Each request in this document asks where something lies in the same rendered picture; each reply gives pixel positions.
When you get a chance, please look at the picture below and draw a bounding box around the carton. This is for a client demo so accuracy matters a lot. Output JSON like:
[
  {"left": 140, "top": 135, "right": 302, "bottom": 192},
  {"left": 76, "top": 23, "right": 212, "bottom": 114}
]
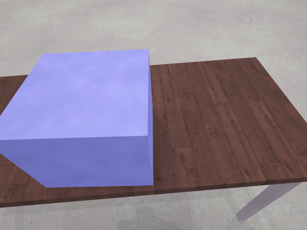
[{"left": 0, "top": 49, "right": 153, "bottom": 188}]

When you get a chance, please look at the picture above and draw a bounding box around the table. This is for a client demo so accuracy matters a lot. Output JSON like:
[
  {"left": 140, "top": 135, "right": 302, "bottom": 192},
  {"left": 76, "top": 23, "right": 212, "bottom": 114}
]
[{"left": 0, "top": 57, "right": 307, "bottom": 221}]

